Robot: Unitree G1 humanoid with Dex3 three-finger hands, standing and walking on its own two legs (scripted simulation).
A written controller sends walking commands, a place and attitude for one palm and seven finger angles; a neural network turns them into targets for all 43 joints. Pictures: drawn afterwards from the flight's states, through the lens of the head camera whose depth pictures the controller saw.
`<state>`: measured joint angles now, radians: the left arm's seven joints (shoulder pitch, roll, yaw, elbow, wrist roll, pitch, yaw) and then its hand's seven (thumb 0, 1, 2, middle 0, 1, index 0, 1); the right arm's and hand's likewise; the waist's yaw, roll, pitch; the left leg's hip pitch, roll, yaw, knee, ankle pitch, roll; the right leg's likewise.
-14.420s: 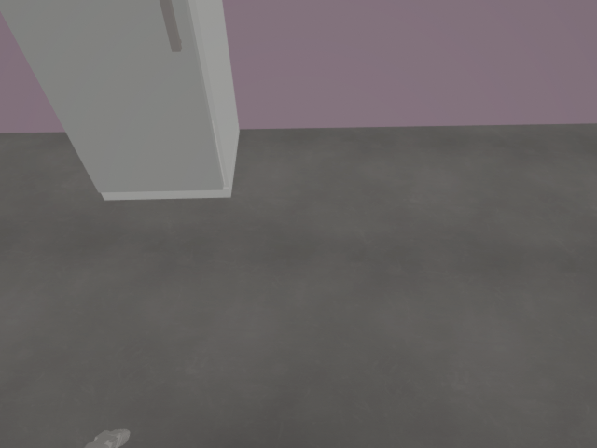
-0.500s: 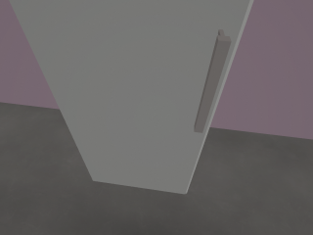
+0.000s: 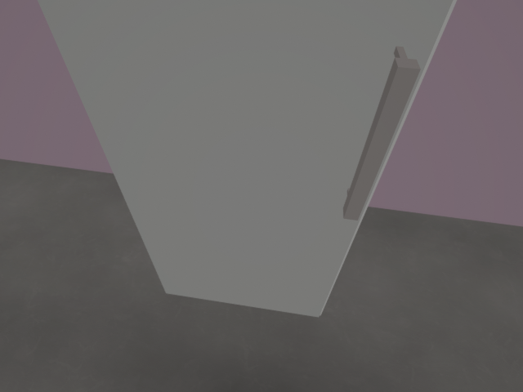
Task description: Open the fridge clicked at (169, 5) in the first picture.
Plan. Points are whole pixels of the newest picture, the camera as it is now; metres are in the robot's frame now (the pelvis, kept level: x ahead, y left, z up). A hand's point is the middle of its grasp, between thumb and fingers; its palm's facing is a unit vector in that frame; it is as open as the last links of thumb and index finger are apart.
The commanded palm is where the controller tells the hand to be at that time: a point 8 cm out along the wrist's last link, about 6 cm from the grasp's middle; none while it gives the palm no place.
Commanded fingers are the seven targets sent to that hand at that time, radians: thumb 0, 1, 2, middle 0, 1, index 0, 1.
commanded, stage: come to a stop and stand still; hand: right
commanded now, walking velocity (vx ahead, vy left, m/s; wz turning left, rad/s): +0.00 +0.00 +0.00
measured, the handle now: (371, 145) +0.48 -0.14 +0.14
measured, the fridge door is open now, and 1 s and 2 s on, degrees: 0 0 0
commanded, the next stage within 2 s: look again from close up in 0.62 s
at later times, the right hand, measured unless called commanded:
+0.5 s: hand out of the picture +0.09 -0.21 -0.15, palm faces -0.03 +0.95 -0.32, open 7.4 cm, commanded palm none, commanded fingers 0.00 -0.90 -0.90 0.20 0.30 0.20 0.30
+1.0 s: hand out of the picture +0.08 -0.22 -0.16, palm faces -0.01 +0.95 -0.31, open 7.4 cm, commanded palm none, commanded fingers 0.00 -0.90 -0.90 0.20 0.30 0.20 0.30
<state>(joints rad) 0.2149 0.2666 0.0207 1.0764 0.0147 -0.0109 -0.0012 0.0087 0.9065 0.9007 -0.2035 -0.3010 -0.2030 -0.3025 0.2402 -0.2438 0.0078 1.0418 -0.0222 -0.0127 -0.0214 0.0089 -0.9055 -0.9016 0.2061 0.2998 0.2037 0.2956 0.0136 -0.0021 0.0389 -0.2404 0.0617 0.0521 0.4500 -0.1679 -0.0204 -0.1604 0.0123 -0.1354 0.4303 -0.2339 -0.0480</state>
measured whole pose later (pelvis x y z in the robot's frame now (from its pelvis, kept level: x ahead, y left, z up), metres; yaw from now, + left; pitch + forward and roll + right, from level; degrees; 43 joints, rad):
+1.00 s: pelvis +0.03 +0.01 +0.01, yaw -2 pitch -2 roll +0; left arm 0.13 0.30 -0.01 1.14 0.01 -0.02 0.00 0.01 0.91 0.90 -0.20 -0.30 -0.20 -0.30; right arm 0.16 -0.30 0.01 1.09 -0.02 -0.02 -0.01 0.01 -0.91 -0.90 0.21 0.30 0.20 0.30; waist 0.00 0.01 0.04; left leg -0.14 0.04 0.09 0.32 -0.15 -0.01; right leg -0.07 0.00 -0.10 0.31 -0.20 -0.02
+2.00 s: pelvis +0.03 +0.01 +0.01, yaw -2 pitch -2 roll +0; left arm 0.15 0.30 -0.01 1.14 0.01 -0.02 0.00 0.01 0.91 0.90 -0.21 -0.30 -0.20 -0.30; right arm 0.16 -0.30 0.00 1.11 -0.02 -0.02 -0.01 0.01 -0.91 -0.90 0.21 0.30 0.20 0.30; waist 0.00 0.01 0.03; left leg -0.13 0.04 0.09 0.31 -0.15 -0.01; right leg -0.06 0.01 -0.10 0.28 -0.19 -0.03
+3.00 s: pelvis +0.00 +0.03 -0.05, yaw -2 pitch +9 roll -1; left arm 0.17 0.25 0.01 0.59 -0.03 -0.29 0.02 0.01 0.90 0.90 -0.21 -0.30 -0.21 -0.30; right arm 0.32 -0.28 -0.36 0.38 0.36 -0.56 0.51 0.01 -0.65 -0.80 0.22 0.46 0.22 0.46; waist -0.02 0.04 -0.06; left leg -0.68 0.05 0.10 0.93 -0.40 0.03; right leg -0.63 -0.04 -0.07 0.93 -0.45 0.00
